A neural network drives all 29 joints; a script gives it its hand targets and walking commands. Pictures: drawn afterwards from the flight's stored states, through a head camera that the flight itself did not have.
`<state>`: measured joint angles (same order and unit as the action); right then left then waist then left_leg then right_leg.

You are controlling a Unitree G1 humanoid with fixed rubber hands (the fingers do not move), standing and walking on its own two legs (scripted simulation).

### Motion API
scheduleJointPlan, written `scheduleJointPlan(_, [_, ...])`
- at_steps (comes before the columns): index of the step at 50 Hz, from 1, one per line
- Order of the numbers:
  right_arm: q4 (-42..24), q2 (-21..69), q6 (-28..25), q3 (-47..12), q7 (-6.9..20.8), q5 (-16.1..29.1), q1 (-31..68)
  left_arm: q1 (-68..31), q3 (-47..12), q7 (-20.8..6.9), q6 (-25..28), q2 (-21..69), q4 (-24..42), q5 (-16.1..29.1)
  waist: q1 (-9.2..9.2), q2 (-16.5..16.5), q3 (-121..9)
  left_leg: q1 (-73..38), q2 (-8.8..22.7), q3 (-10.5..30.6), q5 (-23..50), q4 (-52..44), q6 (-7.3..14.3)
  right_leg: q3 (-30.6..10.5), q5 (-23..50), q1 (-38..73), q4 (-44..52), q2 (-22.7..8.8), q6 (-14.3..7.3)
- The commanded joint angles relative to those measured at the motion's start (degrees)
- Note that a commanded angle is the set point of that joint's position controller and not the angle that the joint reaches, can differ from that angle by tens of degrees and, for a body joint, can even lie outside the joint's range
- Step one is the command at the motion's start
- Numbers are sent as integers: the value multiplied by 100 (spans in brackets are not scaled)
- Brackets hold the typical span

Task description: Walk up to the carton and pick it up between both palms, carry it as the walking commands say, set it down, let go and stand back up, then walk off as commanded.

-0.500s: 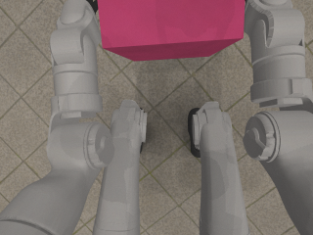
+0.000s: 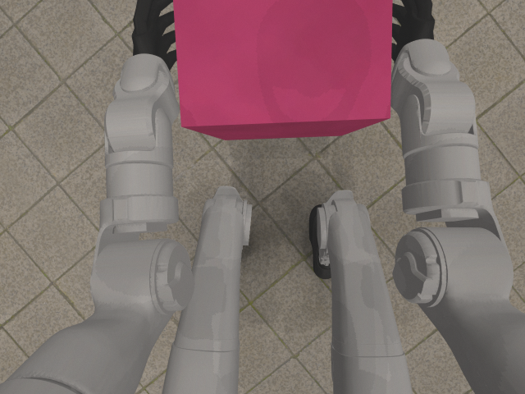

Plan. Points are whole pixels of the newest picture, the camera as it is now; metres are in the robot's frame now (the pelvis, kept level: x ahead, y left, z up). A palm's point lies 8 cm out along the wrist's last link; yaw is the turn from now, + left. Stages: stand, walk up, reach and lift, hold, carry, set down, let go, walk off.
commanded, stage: reach and lift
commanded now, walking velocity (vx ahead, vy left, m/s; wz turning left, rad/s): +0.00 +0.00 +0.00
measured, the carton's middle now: (280, 44) +0.54 +0.02 -0.14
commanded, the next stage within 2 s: none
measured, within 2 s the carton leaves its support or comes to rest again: neither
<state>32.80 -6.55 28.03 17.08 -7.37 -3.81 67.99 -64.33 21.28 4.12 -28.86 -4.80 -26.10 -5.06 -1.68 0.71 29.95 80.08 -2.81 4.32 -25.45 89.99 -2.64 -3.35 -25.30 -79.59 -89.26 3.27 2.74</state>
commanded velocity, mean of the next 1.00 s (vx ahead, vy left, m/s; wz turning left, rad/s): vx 0.00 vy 0.00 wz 0.00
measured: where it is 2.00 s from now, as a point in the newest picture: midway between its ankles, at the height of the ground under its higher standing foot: (276, 253)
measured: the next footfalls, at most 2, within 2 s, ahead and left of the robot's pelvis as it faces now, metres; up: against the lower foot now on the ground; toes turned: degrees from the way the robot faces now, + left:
none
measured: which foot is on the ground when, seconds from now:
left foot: down 0.00-1.00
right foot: down 0.00-1.00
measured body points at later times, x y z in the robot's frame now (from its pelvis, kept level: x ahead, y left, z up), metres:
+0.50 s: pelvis -0.02 -0.01 +0.05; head +0.25 +0.01 +0.40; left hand +0.49 +0.17 +0.00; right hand +0.51 -0.14 +0.00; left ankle +0.15 +0.13 -0.53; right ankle +0.15 -0.13 -0.53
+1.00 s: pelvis +0.03 -0.01 +0.12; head +0.26 +0.00 +0.50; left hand +0.46 +0.17 +0.06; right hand +0.49 -0.13 +0.07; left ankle +0.15 +0.13 -0.53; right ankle +0.15 -0.13 -0.53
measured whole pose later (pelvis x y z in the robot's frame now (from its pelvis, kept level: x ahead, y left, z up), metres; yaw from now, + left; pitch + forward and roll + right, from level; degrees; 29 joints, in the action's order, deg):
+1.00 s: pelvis +0.03 -0.01 +0.12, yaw +0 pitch +7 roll +0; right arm 24.1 1.4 27.4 14.6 -8.4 -5.9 47.4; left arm -44.2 19.6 0.8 -26.6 -0.7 -20.5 -6.1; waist -2.7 2.0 26.0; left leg 48.3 -1.5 4.8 -19.0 60.4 -2.9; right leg -4.5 -19.1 -48.7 -61.1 3.6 1.0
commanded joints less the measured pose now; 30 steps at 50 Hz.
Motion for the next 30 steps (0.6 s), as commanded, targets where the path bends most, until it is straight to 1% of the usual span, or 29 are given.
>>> scheduleJointPlan(1, [-1597,5963,-450,-3722,1925,1389,4702,-4784,-4374,-1334,253,6415,1211,1481,130,-248,-14562,-4531,-683,-536,1701,-1205,-10,635,1286,3429,1075,728,-229])
scheduleJointPlan(2, [-1688,5904,-447,-3776,1903,1386,4773,-4589,-4427,-1307,211,6484,1052,1528,221,-176,-14548,-4659,-669,-465,1708,-1257,-9,660,1295,3447,1094,717,-248])
scheduleJointPlan(3, [-1819,5856,-429,-3820,1887,1486,4855,-4859,-4498,-1276,215,6325,1303,1573,167,-283,-14676,-4722,-662,-492,1626,-1283,-12,602,1252,3590,1157,704,-245])
scheduleJointPlan(4, [-1899,5774,-425,-3804,1869,1461,4983,-4602,-4374,-1269,188,6342,1056,1505,132,-131,-14545,-4655,-672,-468,1607,-1348,15,613,1194,3559,1206,706,-211])
scheduleJointPlan(5, [-1876,5833,-395,-3833,1848,1507,4938,-4817,-4401,-1233,195,6254,1275,1592,126,-103,-14599,-4780,-671,-454,1468,-1409,20,580,1100,3728,1289,693,-232])
scheduleJointPlan(6, [-1842,5799,-372,-3751,1832,1506,4911,-4891,-4397,-1212,175,6233,1308,1587,142,-183,-14561,-4823,-651,-461,1295,-1465,5,532,933,3812,1364,668,-254])
scheduleJointPlan(7, [-1726,5749,-354,-3654,1812,1484,5005,-4881,-4255,-1219,163,6114,1071,1501,13,-162,-14179,-4544,-645,-472,1049,-1551,41,539,698,3700,1382,657,-224])
scheduleJointPlan(8, [-1669,5860,-349,-3691,1827,1501,5013,-5003,-4231,-1192,191,6161,1225,1553,22,-71,-14169,-4655,-641,-428,930,-1641,71,544,583,3726,1454,663,-221])
scheduleJointPlan(9, [-1525,5990,-331,-3665,1835,1463,4960,-5004,-4173,-1198,185,6215,1093,1545,78,136,-14027,-4568,-635,-402,759,-1732,85,564,452,3801,1554,663,-223])
scheduleJointPlan(10, [-1366,6019,-318,-3543,1857,1431,4893,-4984,-4067,-1209,184,6244,999,1478,45,43,-13827,-4507,-606,-416,496,-1807,103,515,214,3754,1633,635,-243])
scheduleJointPlan(11, [-1282,6094,-305,-3476,1875,1418,4965,-5190,-4052,-1220,174,6278,1041,1506,76,80,-13772,-4576,-602,-398,318,-1904,143,525,107,3823,1693,631,-238])
scheduleJointPlan(12, [-874,6024,-285,-3258,1898,1284,4897,-5232,-3861,-1271,164,6232,657,1400,131,69,-13188,-4147,-556,-432,-77,-1959,114,530,-247,3583,1804,595,-268])
scheduleJointPlan(13, [-1018,6083,-325,-3340,1930,1345,4987,-5234,-3934,-1287,175,6319,700,1411,43,-44,-13303,-4414,-542,-409,-95,-2079,121,530,-248,3650,1856,570,-258])
scheduleJointPlan(14, [-759,6119,-308,-3204,1964,1264,4926,-5178,-3880,-1317,136,6415,524,1371,99,-43,-12987,-4391,-527,-374,-294,-2199,115,549,-425,3507,1951,554,-283])
scheduleJointPlan(15, [-670,6166,-321,-3107,1993,1172,4844,-5008,-3720,-1372,139,6370,226,1247,25,-42,-12762,-4267,-514,-417,-415,-2260,121,526,-552,3467,2049,542,-273])
scheduleJointPlan(16, [-473,6304,-320,-3024,2027,1091,4825,-5101,-3670,-1415,147,6463,212,1219,88,-11,-12605,-4172,-500,-406,-548,-2322,118,539,-669,3459,2114,542,-275])
scheduleJointPlan(17, [-454,6340,-337,-2981,2067,1137,4829,-5090,-3598,-1453,143,6515,173,1186,40,-114,-12538,-4258,-472,-419,-577,-2400,110,511,-713,3485,2174,523,-298])
scheduleJointPlan(18, [-324,6359,-321,-2916,2098,1044,4726,-4939,-3472,-1516,143,6567,-26,1089,6,-74,-12431,-4220,-473,-415,-609,-2496,113,514,-735,3529,2272,514,-290])
scheduleJointPlan(20, [-337,6535,-305,-2879,2160,1022,4686,-4747,-3386,-1594,136,6621,-158,1017,-40,-37,-12358,-4417,-463,-435,-528,-2646,124,508,-744,3680,2440,518,-270])
scheduleJointPlan(21, [-462,6623,-311,-2992,2186,1057,4619,-5056,-3568,-1637,179,6628,262,1120,35,-55,-12871,-4633,-471,-450,-278,-2593,100,455,-467,4018,2473,523,-275])
scheduleJointPlan(22, [-703,6658,-332,-3158,2169,1188,4821,-5104,-3606,-1653,180,6615,292,1177,7,-86,-13198,-4714,-485,-496,-134,-2554,102,403,-347,4259,2527,498,-270])
scheduleJointPlan(23, [-814,6641,-305,-3217,2156,1212,4880,-4875,-3501,-1691,156,6524,112,1101,-102,-4,-13161,-4666,-491,-511,-48,-2627,165,376,-364,4383,2594,491,-223])
scheduleJointPlan(24, [-1051,6818,-293,-3371,2144,1291,4824,-5031,-3684,-1714,176,6546,537,1187,-102,49,-13639,-5005,-515,-489,256,-2671,179,326,-92,4722,2651,509,-230])
scheduleJointPlan(25, [-931,6867,-263,-3382,2117,1242,4536,-4823,-3749,-1763,166,6461,445,1145,-56,15,-13605,-4903,-498,-533,270,-2714,177,291,6,4842,2726,510,-223])
scheduleJointPlan(26, [-773,6907,-260,-3358,2132,1252,4472,-4856,-3658,-1809,181,6410,307,1079,-153,-2,-13194,-4692,-493,-594,238,-2745,184,224,-88,4725,2808,465,-231])
scheduleJointPlan(27, [-1051,6888,-288,-3505,2120,1269,4369,-4778,-3831,-1812,214,6557,602,1175,-106,-56,-13528,-4955,-542,-592,574,-2741,170,237,256,5020,2805,497,-233])
scheduleJointPlan(28, [-1116,6929,-281,-3565,2093,1294,4292,-4728,-3920,-1842,208,6569,685,1183,-112,-95,-13572,-4953,-553,-611,768,-2748,167,181,459,5156,2861,488,-239])
scheduleJointPlan(29, [-1272,6923,-274,-3668,2064,1304,4161,-4704,-4080,-1872,228,6579,920,1298,-4,-76,-13867,-5141,-561,-568,874,-2767,160,200,601,5384,2865,509,-236])
scheduleJointPlan(30, [-1690,6977,-292,-3903,2026,1430,4310,-4566,-4186,-1865,224,6553,1073,1295,-189,-70,-14182,-5372,-597,-581,1181,-2784,174,181,889,5653,2863,533,-201])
